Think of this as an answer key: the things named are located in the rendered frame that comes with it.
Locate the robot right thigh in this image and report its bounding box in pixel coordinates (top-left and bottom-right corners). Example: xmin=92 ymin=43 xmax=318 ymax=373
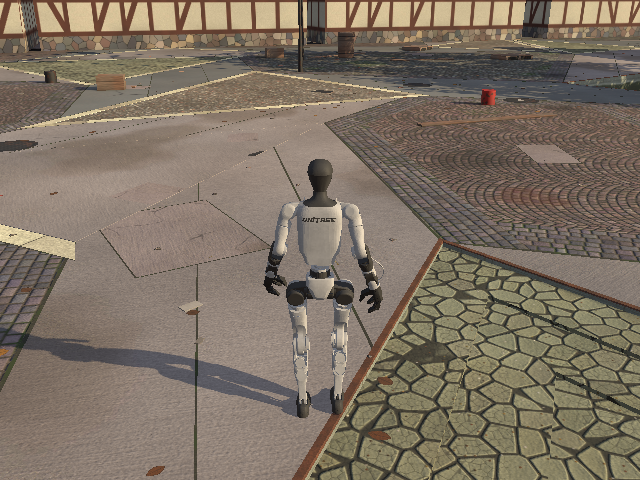
xmin=331 ymin=279 xmax=354 ymax=350

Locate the left robot upper arm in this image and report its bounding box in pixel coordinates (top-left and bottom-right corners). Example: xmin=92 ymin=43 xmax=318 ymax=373
xmin=272 ymin=202 xmax=299 ymax=256

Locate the robot right shin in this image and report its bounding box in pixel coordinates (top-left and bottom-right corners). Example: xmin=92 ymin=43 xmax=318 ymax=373
xmin=332 ymin=332 xmax=348 ymax=400

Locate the robot left forearm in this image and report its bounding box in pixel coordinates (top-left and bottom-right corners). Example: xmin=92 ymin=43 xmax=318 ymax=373
xmin=265 ymin=241 xmax=283 ymax=278

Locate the robot left hand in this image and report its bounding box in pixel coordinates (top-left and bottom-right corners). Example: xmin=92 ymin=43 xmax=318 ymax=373
xmin=263 ymin=274 xmax=287 ymax=296

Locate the robot right forearm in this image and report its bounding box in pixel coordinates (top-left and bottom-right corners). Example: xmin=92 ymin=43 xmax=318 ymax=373
xmin=358 ymin=244 xmax=380 ymax=290

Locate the right robot upper arm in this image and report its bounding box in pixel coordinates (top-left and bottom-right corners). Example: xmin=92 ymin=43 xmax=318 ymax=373
xmin=341 ymin=202 xmax=367 ymax=260

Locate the robot right hand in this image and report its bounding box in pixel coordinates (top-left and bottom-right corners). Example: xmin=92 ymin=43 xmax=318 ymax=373
xmin=359 ymin=286 xmax=383 ymax=313

